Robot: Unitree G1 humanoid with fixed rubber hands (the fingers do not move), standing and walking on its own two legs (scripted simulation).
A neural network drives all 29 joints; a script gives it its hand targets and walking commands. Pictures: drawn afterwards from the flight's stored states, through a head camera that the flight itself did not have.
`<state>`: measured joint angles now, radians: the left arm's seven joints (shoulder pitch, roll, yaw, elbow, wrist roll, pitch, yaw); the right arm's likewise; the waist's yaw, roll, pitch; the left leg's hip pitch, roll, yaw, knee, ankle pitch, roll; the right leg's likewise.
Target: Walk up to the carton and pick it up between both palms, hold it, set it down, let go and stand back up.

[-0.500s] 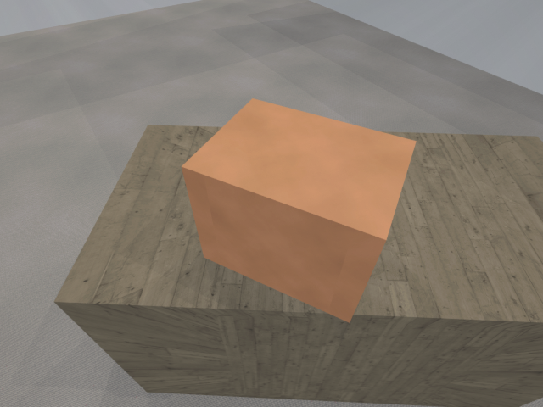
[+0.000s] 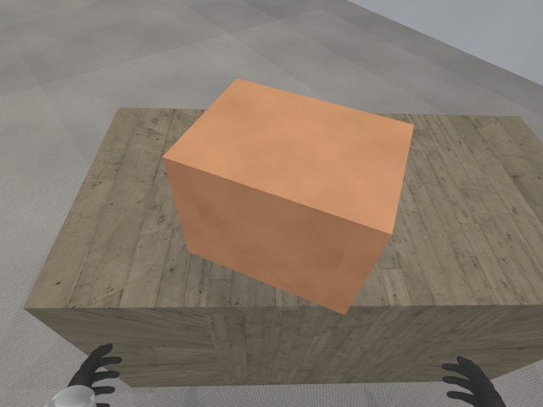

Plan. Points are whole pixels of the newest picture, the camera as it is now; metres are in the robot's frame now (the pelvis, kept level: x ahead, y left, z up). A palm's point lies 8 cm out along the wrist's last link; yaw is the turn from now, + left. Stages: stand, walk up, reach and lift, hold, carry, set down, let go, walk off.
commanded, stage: reach and lift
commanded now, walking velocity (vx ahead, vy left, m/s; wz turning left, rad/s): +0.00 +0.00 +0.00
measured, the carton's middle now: (290, 194) +0.46 -0.02 +0.03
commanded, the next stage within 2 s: none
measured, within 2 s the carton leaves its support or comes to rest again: neither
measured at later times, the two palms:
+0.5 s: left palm (69, 368) +0.19 +0.29 -0.04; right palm (448, 378) +0.18 -0.24 -0.04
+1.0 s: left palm (22, 389) +0.16 +0.32 +0.00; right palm (453, 400) +0.15 -0.22 -0.01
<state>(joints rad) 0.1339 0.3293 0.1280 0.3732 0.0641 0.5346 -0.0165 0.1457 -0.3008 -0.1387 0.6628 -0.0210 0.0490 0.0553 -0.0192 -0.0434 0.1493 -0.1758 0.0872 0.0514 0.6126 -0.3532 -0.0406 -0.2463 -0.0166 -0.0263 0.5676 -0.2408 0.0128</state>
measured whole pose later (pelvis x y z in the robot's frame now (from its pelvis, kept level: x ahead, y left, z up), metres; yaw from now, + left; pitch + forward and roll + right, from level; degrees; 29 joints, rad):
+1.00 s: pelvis +0.01 +0.03 +0.01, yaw +0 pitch -7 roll -2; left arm 0.35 0.50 0.04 0.25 -0.29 0.03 -0.15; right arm 0.44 -0.13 -0.12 0.16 0.14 0.02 -0.15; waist 0.02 0.00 0.11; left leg -0.04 0.05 0.07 0.45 -0.29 0.00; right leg -0.08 -0.04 -0.02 0.34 -0.15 0.02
